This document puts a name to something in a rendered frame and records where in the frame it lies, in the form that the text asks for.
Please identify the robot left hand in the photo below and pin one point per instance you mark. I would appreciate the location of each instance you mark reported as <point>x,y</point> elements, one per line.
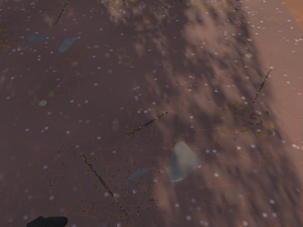
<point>48,222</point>

